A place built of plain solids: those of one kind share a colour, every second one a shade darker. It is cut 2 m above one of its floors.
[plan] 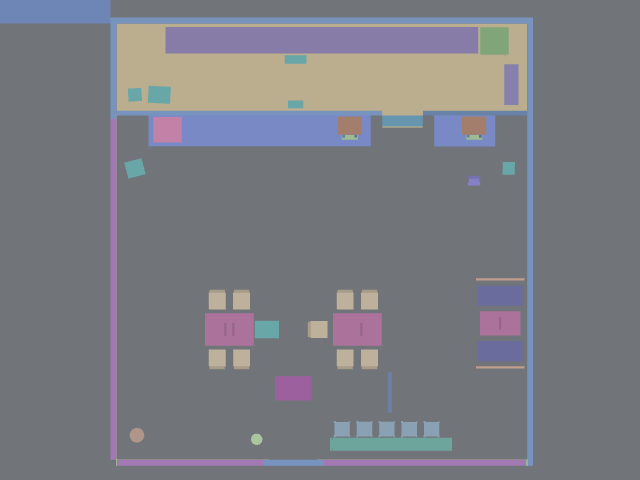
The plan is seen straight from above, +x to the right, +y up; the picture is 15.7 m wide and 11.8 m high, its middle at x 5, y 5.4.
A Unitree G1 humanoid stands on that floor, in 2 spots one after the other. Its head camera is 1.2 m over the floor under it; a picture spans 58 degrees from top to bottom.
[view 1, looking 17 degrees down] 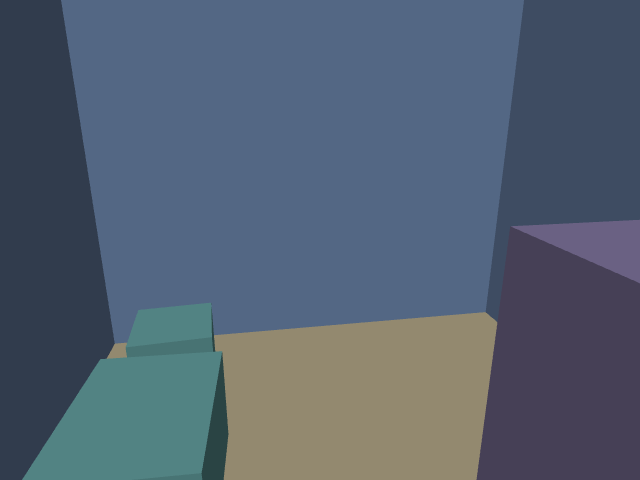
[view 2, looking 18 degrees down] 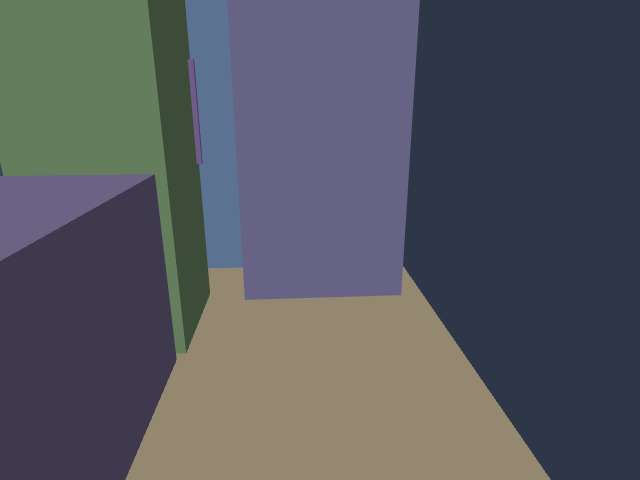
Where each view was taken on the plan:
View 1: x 2.20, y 9.30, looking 170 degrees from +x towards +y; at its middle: wall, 2.34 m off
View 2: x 7.03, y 9.42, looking -4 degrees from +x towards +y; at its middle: shelf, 2.64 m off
